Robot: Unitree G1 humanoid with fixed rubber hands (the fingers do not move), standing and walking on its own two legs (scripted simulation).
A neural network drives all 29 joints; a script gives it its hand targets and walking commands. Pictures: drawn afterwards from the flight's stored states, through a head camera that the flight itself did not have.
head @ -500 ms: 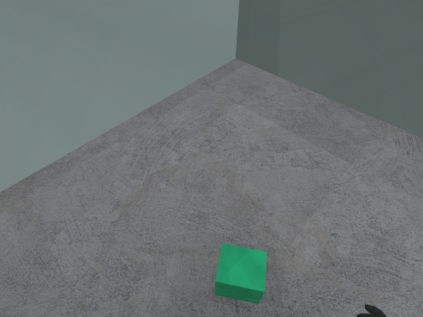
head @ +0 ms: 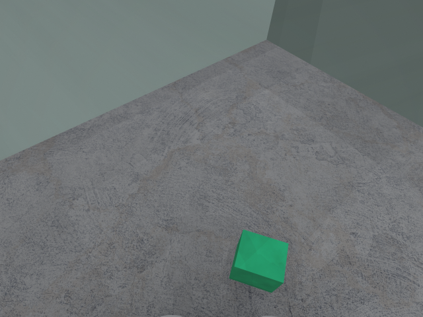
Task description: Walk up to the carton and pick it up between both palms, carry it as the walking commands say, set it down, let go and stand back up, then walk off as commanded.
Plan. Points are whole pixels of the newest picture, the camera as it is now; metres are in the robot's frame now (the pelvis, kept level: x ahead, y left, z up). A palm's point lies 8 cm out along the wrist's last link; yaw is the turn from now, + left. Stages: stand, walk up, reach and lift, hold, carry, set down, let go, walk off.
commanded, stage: stand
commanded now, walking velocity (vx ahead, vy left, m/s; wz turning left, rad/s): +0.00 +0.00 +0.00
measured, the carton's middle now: (257, 261) +0.41 -0.20 -0.66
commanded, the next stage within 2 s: none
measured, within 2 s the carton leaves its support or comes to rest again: neither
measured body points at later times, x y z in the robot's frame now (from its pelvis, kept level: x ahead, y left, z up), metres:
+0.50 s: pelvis +0.03 +0.00 +0.02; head +0.03 -0.01 +0.47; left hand +0.05 +0.26 -0.12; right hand +0.07 -0.25 -0.13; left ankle +0.03 +0.09 -0.72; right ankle +0.00 -0.10 -0.72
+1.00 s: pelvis +0.04 -0.02 +0.03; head +0.05 -0.03 +0.48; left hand +0.04 +0.22 -0.13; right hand +0.06 -0.26 -0.14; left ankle +0.03 +0.09 -0.72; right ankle +0.00 -0.10 -0.72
